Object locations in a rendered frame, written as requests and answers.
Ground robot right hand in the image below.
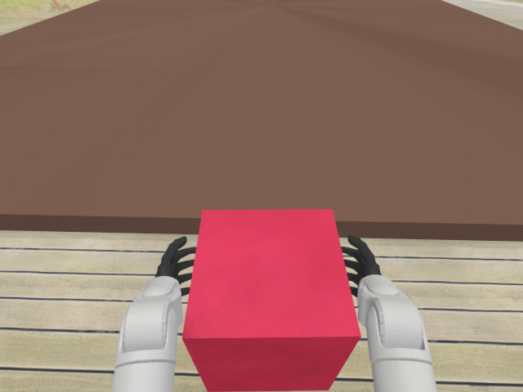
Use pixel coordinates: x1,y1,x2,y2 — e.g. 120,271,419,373
341,235,381,297

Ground left robot forearm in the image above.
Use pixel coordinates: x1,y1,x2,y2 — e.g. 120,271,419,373
111,276,183,392

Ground right robot forearm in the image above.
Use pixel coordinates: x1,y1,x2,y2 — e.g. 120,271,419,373
357,274,438,392

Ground carton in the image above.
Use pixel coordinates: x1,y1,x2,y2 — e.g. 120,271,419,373
182,209,361,392

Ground robot left hand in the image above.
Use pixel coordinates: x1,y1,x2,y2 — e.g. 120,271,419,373
155,237,196,296

